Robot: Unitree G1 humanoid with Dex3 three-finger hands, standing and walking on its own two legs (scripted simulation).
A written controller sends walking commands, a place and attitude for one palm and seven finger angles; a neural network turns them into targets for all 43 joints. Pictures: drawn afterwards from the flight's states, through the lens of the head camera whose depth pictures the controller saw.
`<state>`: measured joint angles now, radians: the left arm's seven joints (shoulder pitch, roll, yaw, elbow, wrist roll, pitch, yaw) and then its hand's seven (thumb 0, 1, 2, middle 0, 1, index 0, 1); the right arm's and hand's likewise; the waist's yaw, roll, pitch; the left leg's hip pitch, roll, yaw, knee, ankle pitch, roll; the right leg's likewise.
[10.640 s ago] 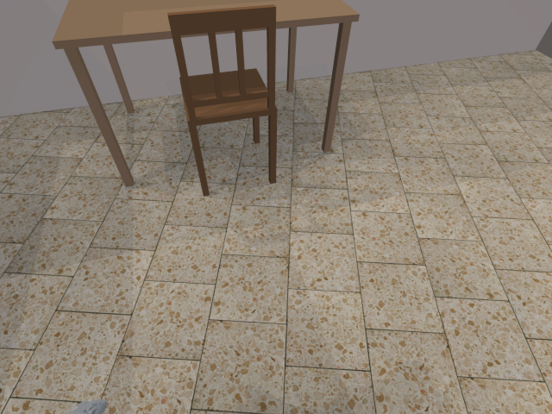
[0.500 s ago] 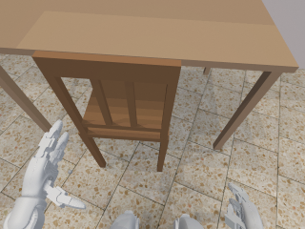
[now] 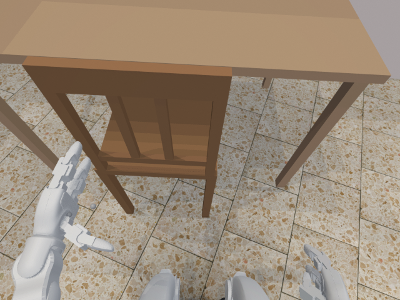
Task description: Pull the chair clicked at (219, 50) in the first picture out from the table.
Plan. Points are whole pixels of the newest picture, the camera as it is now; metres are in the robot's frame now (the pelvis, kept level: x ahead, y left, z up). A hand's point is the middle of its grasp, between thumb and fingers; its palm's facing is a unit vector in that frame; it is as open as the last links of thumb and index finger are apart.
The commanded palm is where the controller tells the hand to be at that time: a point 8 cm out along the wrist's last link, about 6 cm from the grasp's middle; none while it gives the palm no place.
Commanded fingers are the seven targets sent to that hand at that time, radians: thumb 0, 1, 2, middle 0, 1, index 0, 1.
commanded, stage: aim the fingers beside a spindle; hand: left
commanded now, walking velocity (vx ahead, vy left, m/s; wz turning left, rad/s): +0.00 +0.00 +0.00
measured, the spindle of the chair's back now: (126, 129) +0.49 +0.20 -0.02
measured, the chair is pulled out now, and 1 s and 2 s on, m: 0.00 0.00 0.00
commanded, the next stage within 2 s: push the fingers through the gap in 1.42 s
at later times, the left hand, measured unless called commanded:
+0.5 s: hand (105, 185) +0.33 +0.21 +0.01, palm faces -0.02 -1.00 -0.03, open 16.9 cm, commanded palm +0.31 +0.25 +0.01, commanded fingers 0.00 -0.50 0.30 -0.06 -0.08 -0.06 -0.08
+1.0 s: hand (112, 176) +0.36 +0.20 -0.01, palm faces +0.00 -1.00 -0.04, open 16.9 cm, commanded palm +0.33 +0.25 +0.00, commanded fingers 0.00 -0.50 0.30 -0.06 -0.08 -0.06 -0.08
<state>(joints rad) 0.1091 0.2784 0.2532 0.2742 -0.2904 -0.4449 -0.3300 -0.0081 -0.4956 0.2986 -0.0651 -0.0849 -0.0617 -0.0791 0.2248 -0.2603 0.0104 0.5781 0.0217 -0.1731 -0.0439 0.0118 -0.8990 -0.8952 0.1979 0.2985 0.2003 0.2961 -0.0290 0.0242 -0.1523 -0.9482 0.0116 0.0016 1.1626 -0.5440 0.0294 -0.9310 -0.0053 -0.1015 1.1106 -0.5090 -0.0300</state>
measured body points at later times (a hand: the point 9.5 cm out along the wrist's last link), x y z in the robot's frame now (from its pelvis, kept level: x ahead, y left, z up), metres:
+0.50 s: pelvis -0.01 +0.01 -0.01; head +0.10 +0.03 +0.42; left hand +0.32 +0.26 +0.01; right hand +0.14 -0.24 -0.11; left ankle +0.01 +0.10 -0.65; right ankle +0.01 -0.11 -0.65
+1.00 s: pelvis -0.01 +0.01 -0.02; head +0.12 +0.02 +0.41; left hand +0.35 +0.26 +0.00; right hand +0.12 -0.24 -0.13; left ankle +0.01 +0.10 -0.65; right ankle +0.01 -0.11 -0.65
